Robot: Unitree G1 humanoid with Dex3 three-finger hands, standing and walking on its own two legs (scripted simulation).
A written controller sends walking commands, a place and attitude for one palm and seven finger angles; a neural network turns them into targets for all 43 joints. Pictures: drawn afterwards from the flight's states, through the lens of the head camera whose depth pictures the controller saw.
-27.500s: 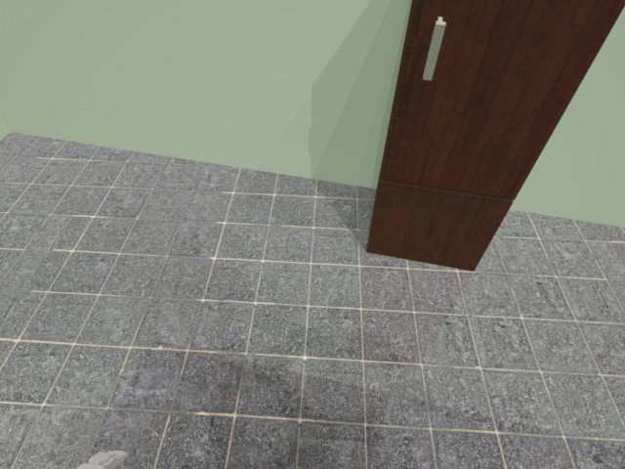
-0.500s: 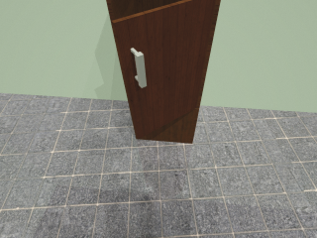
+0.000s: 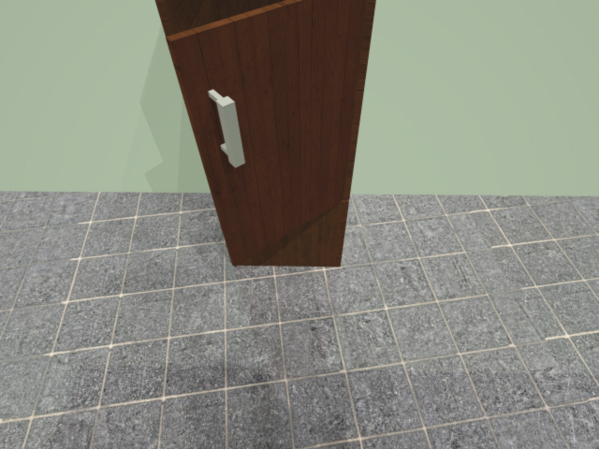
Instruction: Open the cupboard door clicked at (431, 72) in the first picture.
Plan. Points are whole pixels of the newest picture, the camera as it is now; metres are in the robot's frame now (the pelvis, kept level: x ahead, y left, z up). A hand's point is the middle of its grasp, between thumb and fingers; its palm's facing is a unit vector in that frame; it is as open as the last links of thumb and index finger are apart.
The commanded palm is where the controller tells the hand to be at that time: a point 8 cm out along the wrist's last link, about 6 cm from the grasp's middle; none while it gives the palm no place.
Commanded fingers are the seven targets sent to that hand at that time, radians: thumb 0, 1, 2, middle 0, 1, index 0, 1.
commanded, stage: walk to a spot facing it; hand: left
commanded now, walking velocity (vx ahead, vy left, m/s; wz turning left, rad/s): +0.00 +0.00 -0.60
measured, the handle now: (225, 128) +0.60 +0.17 +0.09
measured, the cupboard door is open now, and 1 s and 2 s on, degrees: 40 40 40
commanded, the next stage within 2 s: none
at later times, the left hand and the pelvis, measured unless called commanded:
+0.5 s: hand out of the picture +0.10 +0.17 -0.17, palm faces -0.23 -0.93 -0.28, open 7.3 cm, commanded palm none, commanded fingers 0.00 0.90 0.90 -0.20 -0.30 -0.20 -0.30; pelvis -0.03 -0.02 -0.02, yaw -16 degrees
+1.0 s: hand out of the picture +0.14 +0.10 -0.17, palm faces -0.50 -0.81 -0.29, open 7.3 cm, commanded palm none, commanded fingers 0.00 0.90 0.90 -0.20 -0.30 -0.20 -0.30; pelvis -0.05 -0.04 -0.02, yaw -33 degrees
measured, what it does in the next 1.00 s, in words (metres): steps on the spot, turning right: right foot, then left foot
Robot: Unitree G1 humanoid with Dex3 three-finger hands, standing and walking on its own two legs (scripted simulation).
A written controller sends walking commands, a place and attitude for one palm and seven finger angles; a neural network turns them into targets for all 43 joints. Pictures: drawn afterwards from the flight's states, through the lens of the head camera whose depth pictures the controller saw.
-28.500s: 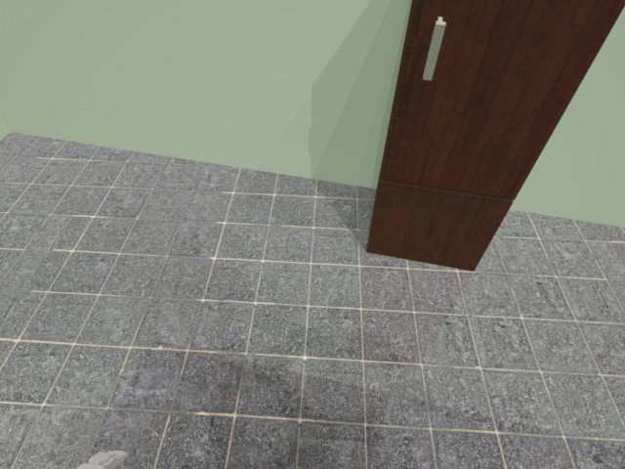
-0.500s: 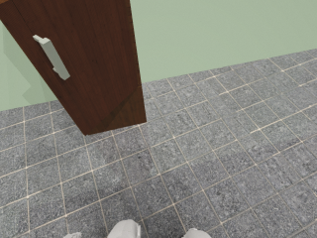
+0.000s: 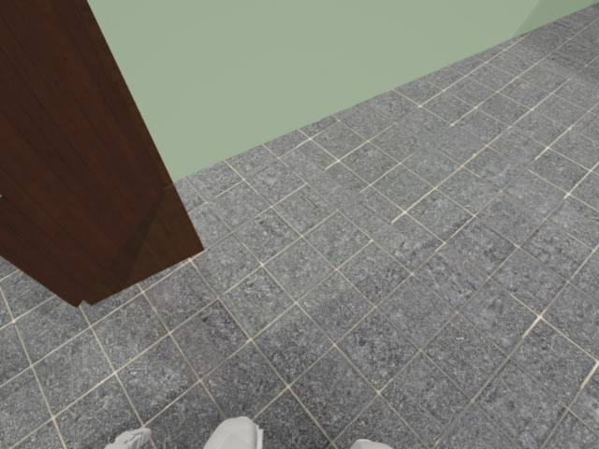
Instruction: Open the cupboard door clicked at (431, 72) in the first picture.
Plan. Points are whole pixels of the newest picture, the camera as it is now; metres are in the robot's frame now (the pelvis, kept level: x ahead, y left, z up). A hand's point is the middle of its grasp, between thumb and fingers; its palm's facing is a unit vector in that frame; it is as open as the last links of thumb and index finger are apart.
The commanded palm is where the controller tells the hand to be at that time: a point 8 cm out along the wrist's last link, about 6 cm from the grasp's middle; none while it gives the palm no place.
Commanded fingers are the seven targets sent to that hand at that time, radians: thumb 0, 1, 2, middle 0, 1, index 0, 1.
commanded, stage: walk to a spot facing it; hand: left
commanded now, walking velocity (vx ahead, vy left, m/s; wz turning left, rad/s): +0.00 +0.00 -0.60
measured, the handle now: out of the picture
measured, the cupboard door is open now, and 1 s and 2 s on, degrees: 40 40 40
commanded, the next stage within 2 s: turn to face it in 1.62 s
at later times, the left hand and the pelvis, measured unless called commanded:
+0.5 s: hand (208, 419) +0.17 +0.16 -0.15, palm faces -0.28 -0.92 -0.26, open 7.4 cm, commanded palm none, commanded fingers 0.00 0.90 0.90 -0.20 -0.30 -0.20 -0.30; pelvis +0.00 -0.02 +0.00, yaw -19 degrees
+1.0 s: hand (295, 327) +0.31 +0.04 -0.15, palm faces -0.57 -0.80 -0.18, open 7.4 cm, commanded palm none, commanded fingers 0.00 0.90 0.90 -0.20 -0.30 -0.20 -0.30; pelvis +0.12 -0.07 +0.02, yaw -37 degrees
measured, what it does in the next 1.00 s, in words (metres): walks ahead, turning right: left foot, then right foot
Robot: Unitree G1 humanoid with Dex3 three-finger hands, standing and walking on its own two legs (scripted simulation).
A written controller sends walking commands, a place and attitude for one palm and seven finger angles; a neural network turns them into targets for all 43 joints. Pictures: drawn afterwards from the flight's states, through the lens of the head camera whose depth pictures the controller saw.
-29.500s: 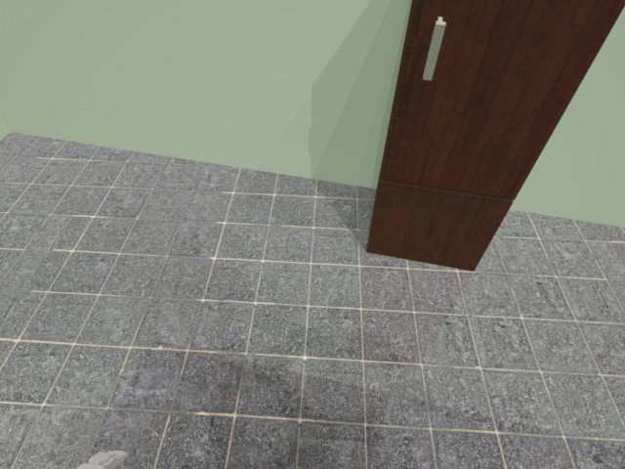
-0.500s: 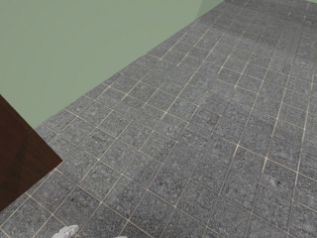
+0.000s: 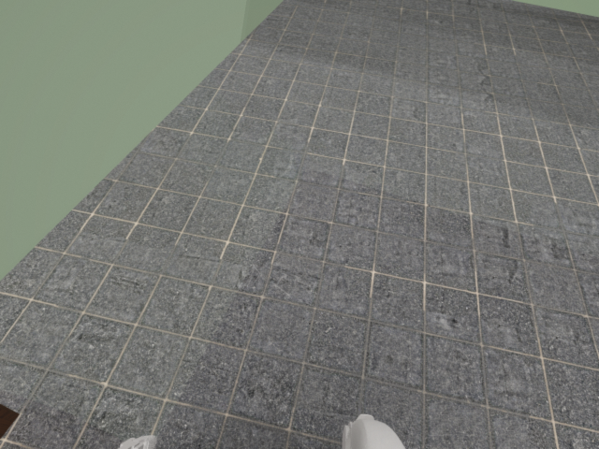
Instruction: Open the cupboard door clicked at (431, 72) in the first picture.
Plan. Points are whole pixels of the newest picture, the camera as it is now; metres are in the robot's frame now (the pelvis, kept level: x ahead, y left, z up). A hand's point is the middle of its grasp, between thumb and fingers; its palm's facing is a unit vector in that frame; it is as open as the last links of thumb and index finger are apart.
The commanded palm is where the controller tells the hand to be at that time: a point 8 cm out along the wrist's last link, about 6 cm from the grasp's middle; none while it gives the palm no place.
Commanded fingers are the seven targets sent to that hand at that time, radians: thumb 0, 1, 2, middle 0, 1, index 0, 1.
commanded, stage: walk to a spot facing it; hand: left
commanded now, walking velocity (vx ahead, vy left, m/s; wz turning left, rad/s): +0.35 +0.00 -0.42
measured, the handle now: out of the picture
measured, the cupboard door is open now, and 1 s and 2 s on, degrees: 40 40 40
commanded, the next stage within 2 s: turn to face it in 0.62 s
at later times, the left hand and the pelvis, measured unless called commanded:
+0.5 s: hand (228, 351) +0.29 +0.14 -0.19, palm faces -0.11 -0.98 -0.18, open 7.2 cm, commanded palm none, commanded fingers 0.00 0.90 0.90 -0.20 -0.30 -0.20 -0.30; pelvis +0.23 -0.05 -0.01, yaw -10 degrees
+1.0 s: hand (288, 242) +0.52 +0.05 -0.18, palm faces -0.05 -0.98 -0.19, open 7.2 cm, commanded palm none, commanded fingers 0.00 0.90 0.90 -0.20 -0.30 -0.20 -0.30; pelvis +0.44 -0.13 +0.00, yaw -4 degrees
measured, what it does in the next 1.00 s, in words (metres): walks ahead: right foot, then left foot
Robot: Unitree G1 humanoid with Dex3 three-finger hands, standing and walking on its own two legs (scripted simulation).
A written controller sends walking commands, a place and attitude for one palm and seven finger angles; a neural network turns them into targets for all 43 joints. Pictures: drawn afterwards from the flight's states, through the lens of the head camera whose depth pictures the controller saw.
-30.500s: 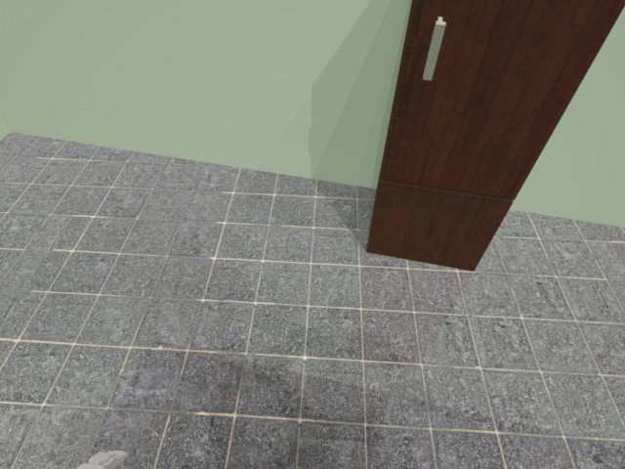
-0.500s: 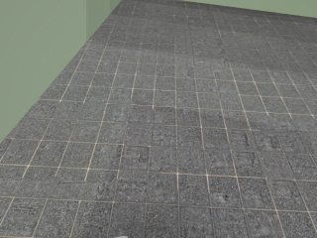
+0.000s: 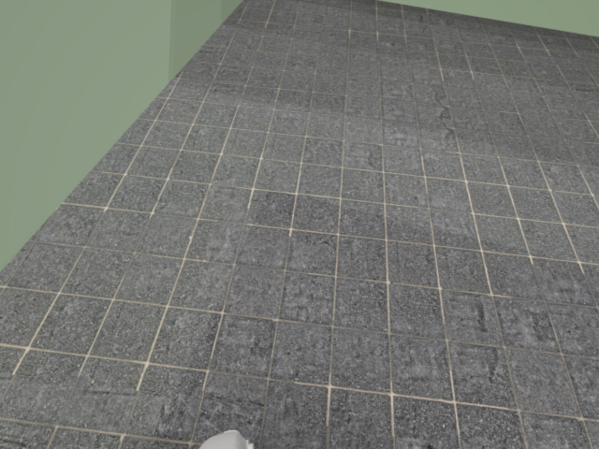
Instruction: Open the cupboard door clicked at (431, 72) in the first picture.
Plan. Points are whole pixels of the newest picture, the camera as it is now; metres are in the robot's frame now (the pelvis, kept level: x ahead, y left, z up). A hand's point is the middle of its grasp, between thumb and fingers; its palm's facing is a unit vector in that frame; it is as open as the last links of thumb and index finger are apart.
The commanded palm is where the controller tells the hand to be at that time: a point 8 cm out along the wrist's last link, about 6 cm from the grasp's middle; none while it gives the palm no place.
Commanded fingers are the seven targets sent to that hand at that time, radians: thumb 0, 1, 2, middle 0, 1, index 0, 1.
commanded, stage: turn to face it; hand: left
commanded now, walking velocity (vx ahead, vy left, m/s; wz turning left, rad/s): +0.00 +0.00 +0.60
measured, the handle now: out of the picture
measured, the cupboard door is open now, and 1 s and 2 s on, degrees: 40 40 40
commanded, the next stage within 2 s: none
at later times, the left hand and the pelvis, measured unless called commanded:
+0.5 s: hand out of the picture +0.13 +0.16 -0.15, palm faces +0.30 -0.91 -0.28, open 7.3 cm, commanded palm none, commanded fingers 0.00 0.90 0.90 -0.20 -0.30 -0.20 -0.30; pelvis +0.10 -0.06 +0.00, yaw +17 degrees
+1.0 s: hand out of the picture +0.10 +0.14 -0.16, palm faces +0.58 -0.75 -0.31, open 7.4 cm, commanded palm none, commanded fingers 0.00 0.90 0.90 -0.20 -0.30 -0.20 -0.30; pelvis +0.15 -0.10 -0.02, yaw +37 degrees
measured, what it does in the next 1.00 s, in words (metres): walks ahead, turning left: left foot, then right foot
